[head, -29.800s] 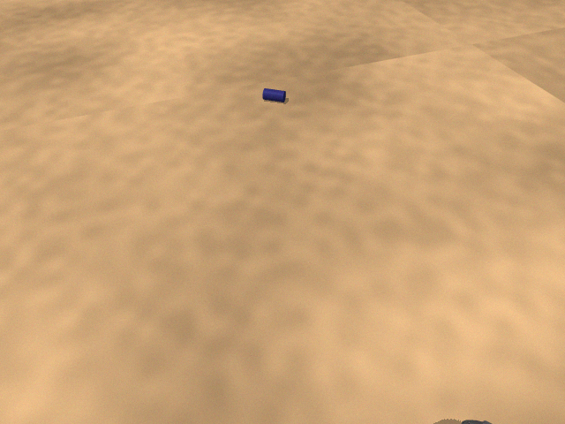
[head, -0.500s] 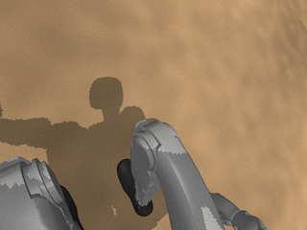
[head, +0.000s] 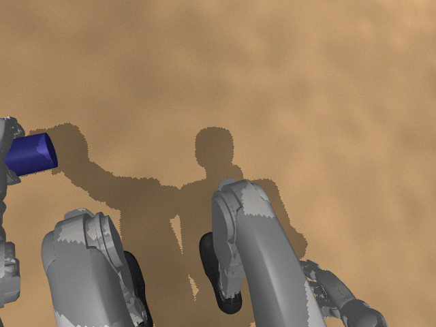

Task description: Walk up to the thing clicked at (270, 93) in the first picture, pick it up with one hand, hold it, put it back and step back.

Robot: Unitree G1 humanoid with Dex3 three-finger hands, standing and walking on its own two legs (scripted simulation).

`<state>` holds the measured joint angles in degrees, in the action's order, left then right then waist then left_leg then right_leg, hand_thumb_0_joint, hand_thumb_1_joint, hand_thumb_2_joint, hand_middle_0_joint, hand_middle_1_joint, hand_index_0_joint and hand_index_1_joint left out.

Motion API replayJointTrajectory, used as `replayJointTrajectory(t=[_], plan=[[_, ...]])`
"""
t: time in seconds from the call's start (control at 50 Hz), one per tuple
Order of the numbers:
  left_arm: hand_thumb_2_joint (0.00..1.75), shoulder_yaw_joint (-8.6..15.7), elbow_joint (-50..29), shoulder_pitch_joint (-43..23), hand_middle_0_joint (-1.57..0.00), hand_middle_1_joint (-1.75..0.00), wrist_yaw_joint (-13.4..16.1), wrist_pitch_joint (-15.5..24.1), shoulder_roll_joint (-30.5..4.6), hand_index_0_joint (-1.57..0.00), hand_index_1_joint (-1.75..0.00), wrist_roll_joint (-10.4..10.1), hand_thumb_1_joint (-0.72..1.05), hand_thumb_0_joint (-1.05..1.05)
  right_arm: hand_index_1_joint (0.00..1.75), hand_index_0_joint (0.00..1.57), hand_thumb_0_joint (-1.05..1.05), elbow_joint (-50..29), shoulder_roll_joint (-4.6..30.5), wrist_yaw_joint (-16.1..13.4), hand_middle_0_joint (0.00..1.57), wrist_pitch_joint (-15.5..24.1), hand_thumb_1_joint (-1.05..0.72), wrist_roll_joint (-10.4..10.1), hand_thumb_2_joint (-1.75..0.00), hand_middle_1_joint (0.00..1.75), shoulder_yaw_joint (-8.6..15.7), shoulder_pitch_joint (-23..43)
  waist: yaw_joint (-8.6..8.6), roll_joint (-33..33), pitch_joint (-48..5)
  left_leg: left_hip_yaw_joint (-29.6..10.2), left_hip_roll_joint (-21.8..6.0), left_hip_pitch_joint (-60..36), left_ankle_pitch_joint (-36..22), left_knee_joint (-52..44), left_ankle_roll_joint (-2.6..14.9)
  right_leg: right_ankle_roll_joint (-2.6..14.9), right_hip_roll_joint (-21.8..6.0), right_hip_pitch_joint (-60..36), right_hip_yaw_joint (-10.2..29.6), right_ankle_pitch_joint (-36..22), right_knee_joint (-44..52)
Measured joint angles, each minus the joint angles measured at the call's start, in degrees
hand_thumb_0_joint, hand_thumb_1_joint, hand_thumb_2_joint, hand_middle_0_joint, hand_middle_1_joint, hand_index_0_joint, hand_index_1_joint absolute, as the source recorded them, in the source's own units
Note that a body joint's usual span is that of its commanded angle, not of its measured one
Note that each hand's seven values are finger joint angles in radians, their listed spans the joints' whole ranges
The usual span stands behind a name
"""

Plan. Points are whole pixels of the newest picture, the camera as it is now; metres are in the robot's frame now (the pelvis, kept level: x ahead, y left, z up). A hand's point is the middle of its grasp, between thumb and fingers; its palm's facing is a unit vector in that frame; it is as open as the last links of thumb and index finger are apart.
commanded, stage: settle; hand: left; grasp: from above
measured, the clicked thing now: (10, 158) +0.44 +0.33 -0.21
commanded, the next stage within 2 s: lift in 0.14 s
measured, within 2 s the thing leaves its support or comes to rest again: neither
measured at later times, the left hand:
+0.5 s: hand out of the picture +0.41 +0.33 -0.11, palm faces -0.45 -0.12 -0.89, open 9.5 cm
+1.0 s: hand out of the picture +0.34 +0.33 +0.05, palm faces -0.43 -0.14 -0.89, open 9.5 cm
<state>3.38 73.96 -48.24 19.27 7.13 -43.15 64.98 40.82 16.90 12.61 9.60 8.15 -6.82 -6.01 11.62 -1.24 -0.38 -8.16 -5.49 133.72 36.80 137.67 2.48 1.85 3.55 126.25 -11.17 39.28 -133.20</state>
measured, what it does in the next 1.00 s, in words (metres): rises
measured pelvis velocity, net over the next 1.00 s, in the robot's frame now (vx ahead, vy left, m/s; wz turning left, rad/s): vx -0.01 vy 0.01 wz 0.12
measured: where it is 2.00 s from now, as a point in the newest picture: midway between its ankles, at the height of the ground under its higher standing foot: (182, 298)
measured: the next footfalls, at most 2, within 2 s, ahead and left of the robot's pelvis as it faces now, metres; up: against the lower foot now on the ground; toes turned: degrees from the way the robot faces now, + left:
none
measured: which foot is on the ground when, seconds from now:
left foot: down 0.00-1.00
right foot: down 0.00-1.00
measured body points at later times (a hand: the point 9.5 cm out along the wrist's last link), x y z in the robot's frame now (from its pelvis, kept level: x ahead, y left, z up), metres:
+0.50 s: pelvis +0.00 +0.00 +0.04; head +0.22 +0.08 +0.42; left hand +0.43 +0.34 -0.06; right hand +0.08 -0.27 -0.07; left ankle +0.09 +0.13 -0.30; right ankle +0.10 -0.10 -0.30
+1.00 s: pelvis -0.01 +0.01 +0.16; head +0.16 +0.07 +0.57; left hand +0.36 +0.33 +0.10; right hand +0.15 -0.24 +0.04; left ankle +0.08 +0.13 -0.30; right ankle +0.10 -0.10 -0.30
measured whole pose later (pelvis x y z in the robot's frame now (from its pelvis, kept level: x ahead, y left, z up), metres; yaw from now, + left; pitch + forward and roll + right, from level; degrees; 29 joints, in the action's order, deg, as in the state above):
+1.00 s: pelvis -0.01 +0.01 +0.16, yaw +7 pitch +31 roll -6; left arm -3.6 44.5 -27.8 7.7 2.3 -33.1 57.4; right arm 38.0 14.7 0.8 0.6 -0.1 0.2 -8.6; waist 5.2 1.5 -9.3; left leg -2.3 -3.1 105.4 32.8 106.9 2.3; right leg 0.7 2.3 99.9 -5.2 36.2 -105.0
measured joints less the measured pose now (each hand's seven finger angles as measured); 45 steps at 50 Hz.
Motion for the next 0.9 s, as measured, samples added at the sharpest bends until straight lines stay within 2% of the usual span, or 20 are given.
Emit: replayJointTrajectory(t=[0.1,0.32,0.46,0.6,0.76,0.9], plan=[[0.36,0.50,-2.14,0.71,-0.80,-0.33,-1.68,1.18,0.58,-0.83,-0.34,0.16,0.05,0.01,0.30,0.20,0.00,-0.03,-0.12,-1.59,0.20,-1.96,-0.91,-0.48,-0.90,0.30,0.55,-0.76,-0.38,0.15,-0.23,0.56,0.20,-0.64,-0.48,-1.20,-0.21,0.21,-0.23,-0.36,0.48,-0.21,0.70],[0.37,0.51,-4.55,0.59,-0.84,-0.27,-2.29,1.03,0.89,-0.86,-0.29,0.92,0.04,0.00,0.30,0.20,0.01,0.23,-0.44,-4.64,0.20,-4.30,-0.92,-1.21,-0.91,0.30,2.13,-2.62,-0.51,0.29,-1.38,1.53,0.55,-1.92,-1.07,-3.75,-0.21,0.17,-0.52,-1.39,1.37,-0.41,2.66],[0.37,-0.57,-8.04,2.17,-0.86,-0.22,-5.75,-1.28,2.71,-0.87,-0.26,-1.49,0.04,0.00,0.30,0.20,0.01,0.16,-0.96,-5.68,0.20,-5.74,-0.92,-2.73,-0.91,0.30,3.71,-3.86,-1.28,1.03,-3.33,2.43,0.77,-4.06,-1.26,-6.95,0.04,-0.19,-0.60,-3.38,2.26,-0.45,5.62],[0.35,-2.08,-13.99,6.71,-0.87,-0.19,-9.61,-1.44,4.84,-0.88,-0.23,-2.97,0.05,0.00,0.30,0.21,0.01,-0.43,-1.42,-7.01,0.21,-7.75,-0.92,-4.67,-0.91,0.30,5.43,-4.67,-2.80,1.76,-5.83,3.86,1.10,-7.64,-1.62,-11.40,0.24,-0.54,-0.82,-6.52,3.66,-0.57,9.45],[0.35,-4.14,-21.26,12.45,-0.87,-0.18,-11.41,-2.03,6.52,-0.89,-0.23,-5.41,0.05,-0.01,0.30,0.21,0.01,-2.01,-1.75,-8.56,0.21,-8.61,-0.92,-6.22,-0.91,0.30,6.42,-4.01,-4.71,1.94,-7.52,5.03,1.55,-13.52,-2.51,-17.66,0.18,-0.80,-1.05,-11.91,4.88,-1.36,15.18],[0.35,-5.92,-27.04,17.36,-0.87,-0.18,-11.85,-3.41,8.39,-0.88,-0.22,-7.06,0.06,-0.01,0.30,0.21,0.01,-2.85,-1.93,-10.41,0.21,-8.91,-0.91,-7.45,-0.91,0.30,6.89,-2.90,-5.96,2.28,-8.47,5.54,2.03,-21.10,-3.30,-24.48,0.01,-0.99,-1.22,-19.29,5.52,-2.22,21.92]])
